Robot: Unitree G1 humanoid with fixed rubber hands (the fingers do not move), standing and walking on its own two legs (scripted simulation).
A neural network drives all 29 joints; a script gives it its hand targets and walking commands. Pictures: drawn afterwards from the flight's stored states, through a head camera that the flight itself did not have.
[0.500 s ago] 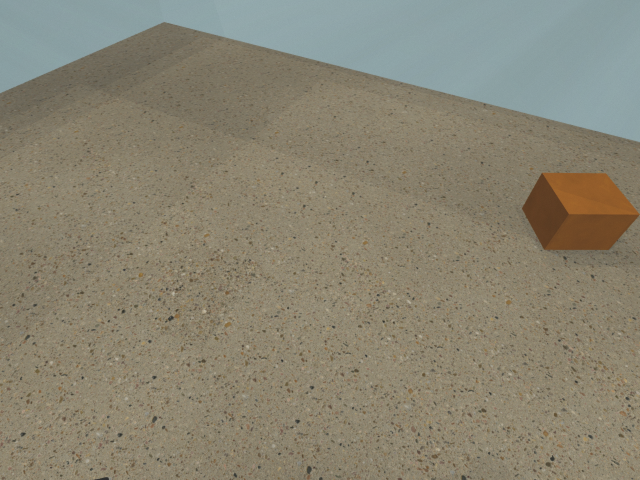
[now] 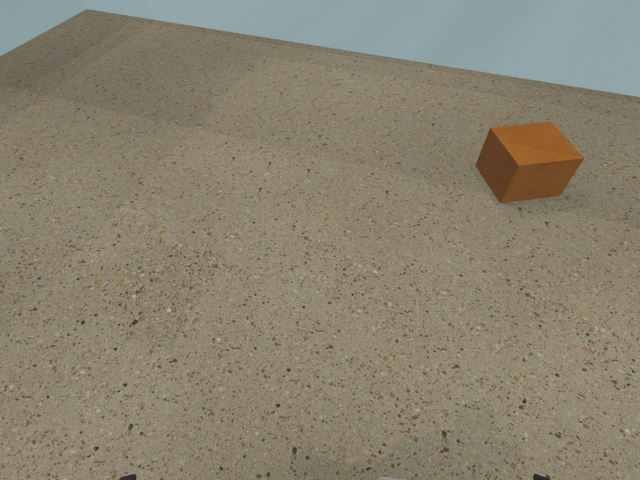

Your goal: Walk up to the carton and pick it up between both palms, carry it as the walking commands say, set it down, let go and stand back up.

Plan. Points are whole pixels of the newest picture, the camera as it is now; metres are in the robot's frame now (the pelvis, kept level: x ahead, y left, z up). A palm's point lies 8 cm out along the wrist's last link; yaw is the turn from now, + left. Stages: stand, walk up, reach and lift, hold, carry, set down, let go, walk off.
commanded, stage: walk up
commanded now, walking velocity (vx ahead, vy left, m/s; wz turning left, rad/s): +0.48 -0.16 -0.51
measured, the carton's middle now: (525, 162) +1.50 -0.87 -0.66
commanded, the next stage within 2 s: none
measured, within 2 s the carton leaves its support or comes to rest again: neither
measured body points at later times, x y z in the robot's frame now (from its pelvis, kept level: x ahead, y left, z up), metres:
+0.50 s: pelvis +0.15 -0.11 +0.01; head +0.17 -0.14 +0.46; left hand +0.11 +0.15 -0.11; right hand +0.31 -0.39 -0.10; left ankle +0.36 +0.01 -0.66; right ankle +0.01 -0.18 -0.73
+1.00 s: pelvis +0.39 -0.18 +0.01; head +0.42 -0.18 +0.46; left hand +0.63 -0.03 -0.12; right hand +0.22 -0.40 -0.12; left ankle +0.42 -0.03 -0.73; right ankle +0.45 -0.39 -0.67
